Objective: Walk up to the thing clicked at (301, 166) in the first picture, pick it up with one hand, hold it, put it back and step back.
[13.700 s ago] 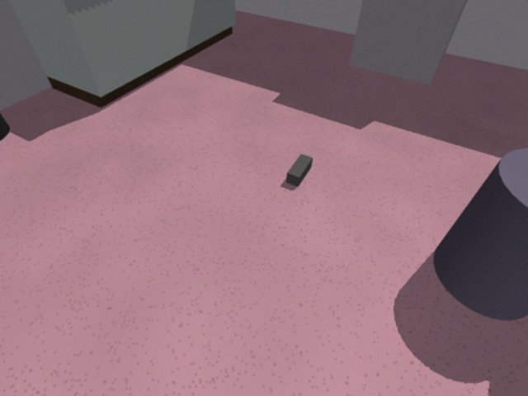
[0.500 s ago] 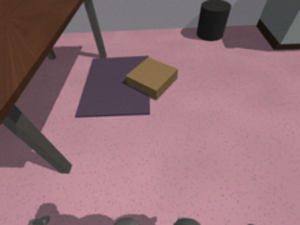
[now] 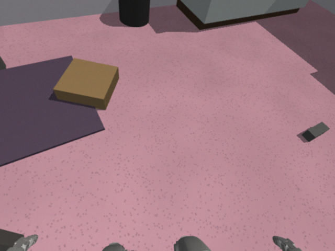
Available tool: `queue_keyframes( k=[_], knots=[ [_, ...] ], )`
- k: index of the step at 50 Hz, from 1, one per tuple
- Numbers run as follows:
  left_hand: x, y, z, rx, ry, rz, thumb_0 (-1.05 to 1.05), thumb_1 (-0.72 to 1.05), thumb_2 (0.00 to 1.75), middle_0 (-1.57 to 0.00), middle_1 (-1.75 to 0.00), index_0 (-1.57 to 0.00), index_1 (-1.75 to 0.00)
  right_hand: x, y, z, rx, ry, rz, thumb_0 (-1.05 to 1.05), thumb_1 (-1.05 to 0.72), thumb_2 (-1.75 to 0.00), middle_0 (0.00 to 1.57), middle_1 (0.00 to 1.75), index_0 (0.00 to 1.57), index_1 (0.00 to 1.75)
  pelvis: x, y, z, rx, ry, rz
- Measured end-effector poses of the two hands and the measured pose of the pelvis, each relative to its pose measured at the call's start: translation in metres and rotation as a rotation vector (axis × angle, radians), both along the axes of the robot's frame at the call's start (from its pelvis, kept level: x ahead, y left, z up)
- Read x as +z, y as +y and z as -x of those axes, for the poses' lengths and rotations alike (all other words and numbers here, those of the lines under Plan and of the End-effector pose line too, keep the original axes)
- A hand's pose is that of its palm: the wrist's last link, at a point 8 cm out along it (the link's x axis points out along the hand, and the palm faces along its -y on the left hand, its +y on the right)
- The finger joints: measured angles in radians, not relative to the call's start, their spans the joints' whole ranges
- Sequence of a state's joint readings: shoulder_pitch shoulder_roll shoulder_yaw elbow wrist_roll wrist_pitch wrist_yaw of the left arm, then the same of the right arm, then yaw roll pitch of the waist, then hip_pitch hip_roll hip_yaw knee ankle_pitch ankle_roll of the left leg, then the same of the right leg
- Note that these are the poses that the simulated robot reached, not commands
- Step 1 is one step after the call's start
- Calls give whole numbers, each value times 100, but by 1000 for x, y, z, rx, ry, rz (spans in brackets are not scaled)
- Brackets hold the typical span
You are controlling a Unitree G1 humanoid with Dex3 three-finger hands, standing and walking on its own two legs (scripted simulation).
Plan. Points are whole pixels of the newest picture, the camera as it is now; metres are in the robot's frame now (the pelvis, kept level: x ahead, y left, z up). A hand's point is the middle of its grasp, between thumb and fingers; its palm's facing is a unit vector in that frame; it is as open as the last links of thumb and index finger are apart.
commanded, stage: walk up
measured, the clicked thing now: (315, 131) +0.96 -1.29 -0.73
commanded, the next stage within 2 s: none
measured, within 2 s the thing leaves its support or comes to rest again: neither
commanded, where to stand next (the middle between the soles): +0.05 -0.08 m, yaw -62 degrees
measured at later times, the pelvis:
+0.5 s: pelvis -0.02 -0.04 +0.00, yaw -28 degrees
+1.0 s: pelvis +0.00 -0.07 -0.01, yaw -44 degrees
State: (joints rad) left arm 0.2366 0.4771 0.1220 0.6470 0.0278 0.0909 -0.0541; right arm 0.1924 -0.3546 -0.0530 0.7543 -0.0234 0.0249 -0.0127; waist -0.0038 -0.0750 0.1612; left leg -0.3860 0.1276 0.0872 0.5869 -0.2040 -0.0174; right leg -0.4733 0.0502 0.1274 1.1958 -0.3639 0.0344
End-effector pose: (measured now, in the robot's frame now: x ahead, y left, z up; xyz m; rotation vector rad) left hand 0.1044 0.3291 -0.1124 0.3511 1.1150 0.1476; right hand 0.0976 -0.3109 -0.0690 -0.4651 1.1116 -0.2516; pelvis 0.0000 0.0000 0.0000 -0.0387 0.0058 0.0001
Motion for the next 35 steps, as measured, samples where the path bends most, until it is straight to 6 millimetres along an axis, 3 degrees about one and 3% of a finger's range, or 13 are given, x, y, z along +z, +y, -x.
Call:
queue_keyframes(
  k=[5,9,14,18,24,29,35],
  knots=[
    [0,-13,-16,-136,58,24,1,91,90,-20,-30,-20,-30,9,-19,35,-106,-88,44,1,-90,-89,20,30,21,30,-3,11,3,-139,-11,-28],
    [5,-28,-40,-248,56,0,1,91,90,-20,-30,-21,-30,4,-38,77,-186,-124,61,1,-90,-89,20,30,21,30,-8,7,14,-229,-21,-39],
    [20,-57,-63,-348,-13,-52,1,91,90,-20,-30,-21,-30,-23,-70,140,-300,-84,52,1,-90,-89,20,30,20,30,-21,-11,27,-305,-19,-57],
    [35,-74,-57,-363,-39,-95,1,91,90,-20,-30,-21,-30,-48,-77,174,-417,-26,-13,1,-91,-89,20,30,20,30,-21,-25,30,-363,-31,-54],
    [43,-94,-60,-406,29,-127,1,91,90,-21,-30,-21,-30,-49,-53,192,-480,-27,-126,1,-91,-89,20,30,20,30,-5,-41,22,-470,-17,-49],
    [28,-117,-86,-472,15,-109,1,90,90,-21,-30,-21,-30,-47,-40,199,-511,-18,-137,1,-91,-89,20,30,20,30,-7,-51,10,-533,-16,-31],
    [-2,-154,-130,-560,-6,-47,1,90,90,-21,-30,-21,-30,-40,-37,196,-573,-72,-71,1,-91,-89,20,30,20,30,-18,-47,-4,-592,-34,-46]
  ],
)
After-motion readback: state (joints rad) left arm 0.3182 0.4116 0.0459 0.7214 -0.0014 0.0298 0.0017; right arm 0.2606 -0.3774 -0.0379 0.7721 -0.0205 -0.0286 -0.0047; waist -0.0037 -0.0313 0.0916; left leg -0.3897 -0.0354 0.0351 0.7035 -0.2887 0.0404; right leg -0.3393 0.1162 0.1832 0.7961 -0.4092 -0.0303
